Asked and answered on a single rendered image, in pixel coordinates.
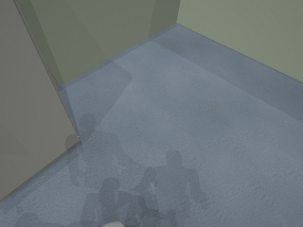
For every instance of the fridge door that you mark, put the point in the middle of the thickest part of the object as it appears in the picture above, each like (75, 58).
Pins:
(34, 126)

